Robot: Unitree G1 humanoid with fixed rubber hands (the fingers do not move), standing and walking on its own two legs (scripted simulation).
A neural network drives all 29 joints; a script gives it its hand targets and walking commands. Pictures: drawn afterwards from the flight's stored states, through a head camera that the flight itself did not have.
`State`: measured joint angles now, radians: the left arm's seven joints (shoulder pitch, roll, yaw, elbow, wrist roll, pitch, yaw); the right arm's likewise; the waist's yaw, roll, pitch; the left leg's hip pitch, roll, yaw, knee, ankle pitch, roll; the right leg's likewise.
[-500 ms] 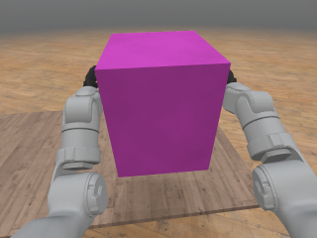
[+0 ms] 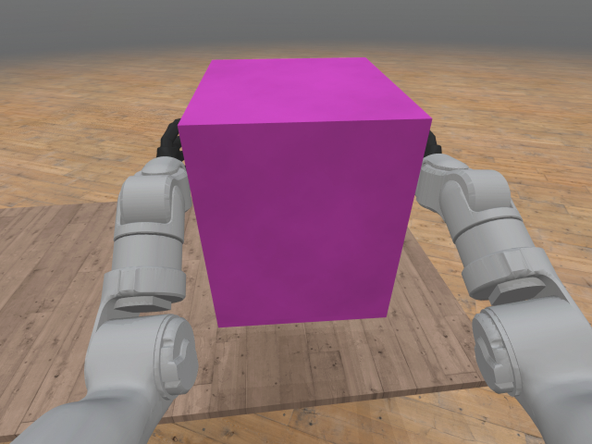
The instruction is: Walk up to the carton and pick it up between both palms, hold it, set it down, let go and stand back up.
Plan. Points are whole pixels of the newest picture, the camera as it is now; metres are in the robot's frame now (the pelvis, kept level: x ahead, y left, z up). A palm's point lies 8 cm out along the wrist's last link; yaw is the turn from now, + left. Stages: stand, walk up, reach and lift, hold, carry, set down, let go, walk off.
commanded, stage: hold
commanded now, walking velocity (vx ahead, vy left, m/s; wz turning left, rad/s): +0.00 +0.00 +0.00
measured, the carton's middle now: (296, 184) +0.42 +0.01 +0.24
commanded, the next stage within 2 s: none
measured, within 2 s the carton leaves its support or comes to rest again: neither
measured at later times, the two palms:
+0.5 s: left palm (166, 173) +0.37 +0.17 +0.28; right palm (423, 170) +0.36 -0.16 +0.28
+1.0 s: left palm (170, 174) +0.37 +0.17 +0.28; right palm (423, 172) +0.37 -0.16 +0.27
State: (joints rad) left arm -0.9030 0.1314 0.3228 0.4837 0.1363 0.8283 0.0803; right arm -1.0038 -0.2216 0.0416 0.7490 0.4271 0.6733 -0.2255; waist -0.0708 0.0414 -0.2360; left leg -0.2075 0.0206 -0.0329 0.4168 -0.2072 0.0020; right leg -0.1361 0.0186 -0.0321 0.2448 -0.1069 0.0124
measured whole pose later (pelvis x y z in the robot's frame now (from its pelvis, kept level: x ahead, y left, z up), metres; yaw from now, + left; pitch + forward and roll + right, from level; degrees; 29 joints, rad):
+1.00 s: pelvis +0.00 +0.00 +0.00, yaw +0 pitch +0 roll -2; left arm -0.89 0.13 0.32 0.47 0.14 0.84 0.09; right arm -1.00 -0.23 0.07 0.75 0.44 0.67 -0.22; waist -0.06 0.04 -0.23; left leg -0.20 0.02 -0.03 0.42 -0.21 0.00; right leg -0.13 0.02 -0.02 0.25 -0.11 0.01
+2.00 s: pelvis -0.01 +0.00 +0.00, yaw +0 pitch -1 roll -2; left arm -0.93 0.13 0.33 0.51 0.14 0.83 0.09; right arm -1.02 -0.21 0.00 0.79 0.41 0.68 -0.22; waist -0.07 0.03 -0.24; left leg -0.21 0.01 -0.04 0.43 -0.21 0.01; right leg -0.13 0.01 -0.03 0.25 -0.11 0.02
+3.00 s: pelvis +0.00 +0.00 +0.00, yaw -1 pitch +0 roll -2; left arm -0.95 0.14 0.32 0.53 0.14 0.83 0.08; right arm -1.05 -0.23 0.01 0.79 0.42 0.69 -0.22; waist -0.07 0.04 -0.24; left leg -0.22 0.01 -0.02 0.41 -0.20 0.01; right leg -0.16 0.01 -0.01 0.25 -0.10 0.02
